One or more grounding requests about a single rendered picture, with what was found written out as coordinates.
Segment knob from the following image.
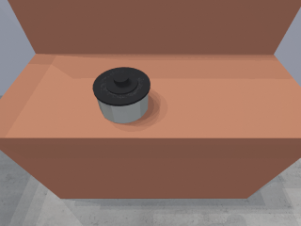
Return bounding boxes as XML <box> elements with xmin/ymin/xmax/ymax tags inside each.
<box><xmin>113</xmin><ymin>73</ymin><xmax>129</xmax><ymax>86</ymax></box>

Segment lid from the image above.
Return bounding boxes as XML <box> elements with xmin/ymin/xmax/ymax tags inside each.
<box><xmin>92</xmin><ymin>67</ymin><xmax>151</xmax><ymax>106</ymax></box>

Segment pot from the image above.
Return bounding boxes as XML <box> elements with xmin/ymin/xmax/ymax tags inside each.
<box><xmin>97</xmin><ymin>94</ymin><xmax>149</xmax><ymax>123</ymax></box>

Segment table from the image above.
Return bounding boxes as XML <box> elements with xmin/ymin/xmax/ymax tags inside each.
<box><xmin>0</xmin><ymin>0</ymin><xmax>301</xmax><ymax>199</ymax></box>

